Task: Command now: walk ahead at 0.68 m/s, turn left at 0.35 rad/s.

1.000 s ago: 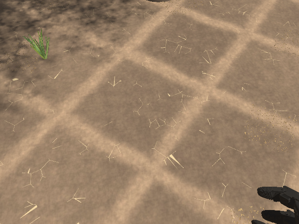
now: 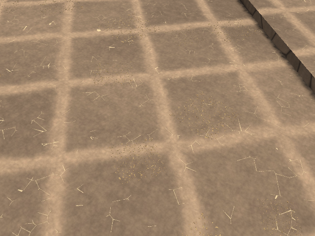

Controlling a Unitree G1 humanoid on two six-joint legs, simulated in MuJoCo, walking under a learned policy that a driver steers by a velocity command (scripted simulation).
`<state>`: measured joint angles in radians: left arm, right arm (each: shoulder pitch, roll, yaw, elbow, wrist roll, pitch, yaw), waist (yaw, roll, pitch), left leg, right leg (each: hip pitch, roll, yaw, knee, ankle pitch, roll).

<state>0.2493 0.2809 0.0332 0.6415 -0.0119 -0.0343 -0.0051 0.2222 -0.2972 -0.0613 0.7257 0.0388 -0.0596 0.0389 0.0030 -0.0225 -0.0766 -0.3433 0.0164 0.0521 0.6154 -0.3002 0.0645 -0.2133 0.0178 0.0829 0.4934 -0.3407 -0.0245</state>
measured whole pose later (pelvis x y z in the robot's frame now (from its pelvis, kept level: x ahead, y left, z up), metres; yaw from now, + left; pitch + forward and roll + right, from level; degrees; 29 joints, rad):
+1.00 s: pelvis +0.64 +0.35 -0.02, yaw +41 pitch -1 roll +0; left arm 0.29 0.28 0.02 0.78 -0.06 -0.10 0.00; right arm 0.26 -0.27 -0.04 0.69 -0.01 -0.07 0.04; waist 0.00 -0.03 0.08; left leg -0.37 -0.05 0.10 0.65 -0.27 0.10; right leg -0.35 -0.07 0.10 1.33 -0.31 -0.06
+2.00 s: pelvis +1.08 +0.72 +0.00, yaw -13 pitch +1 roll +2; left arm 0.18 0.36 0.08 0.59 -0.03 0.08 0.02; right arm 0.12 -0.25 -0.05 0.64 -0.03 0.00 -0.05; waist -0.01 -0.03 0.08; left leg -0.32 0.00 0.04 0.42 -0.12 0.01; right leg -0.60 -0.03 0.06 1.17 -0.37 0.10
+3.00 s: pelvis +1.43 +0.52 +0.01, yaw -31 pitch +3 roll +0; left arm 0.08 0.30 0.03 0.63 0.01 -0.08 0.01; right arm 0.33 -0.29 -0.05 0.79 0.02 -0.04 0.00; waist -0.06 -0.02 0.08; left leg -0.20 -0.06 -0.07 0.35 -0.20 0.04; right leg -0.62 0.00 0.08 0.80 -0.23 0.06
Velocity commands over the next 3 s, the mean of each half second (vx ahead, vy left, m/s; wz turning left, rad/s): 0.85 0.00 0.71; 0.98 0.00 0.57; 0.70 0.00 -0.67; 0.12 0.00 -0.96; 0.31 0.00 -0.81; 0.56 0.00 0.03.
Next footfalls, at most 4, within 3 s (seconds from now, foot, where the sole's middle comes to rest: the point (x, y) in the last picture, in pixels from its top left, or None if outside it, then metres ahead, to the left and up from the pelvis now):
0.02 left None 0.03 0.12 -0.77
0.42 right None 0.47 -0.04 -0.77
0.86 left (60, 210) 0.66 0.45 -0.77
1.32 right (48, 134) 1.10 0.62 -0.77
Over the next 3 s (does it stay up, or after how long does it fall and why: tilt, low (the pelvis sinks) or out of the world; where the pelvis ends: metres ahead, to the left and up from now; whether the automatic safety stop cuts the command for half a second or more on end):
stays up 1.43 0.52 0.01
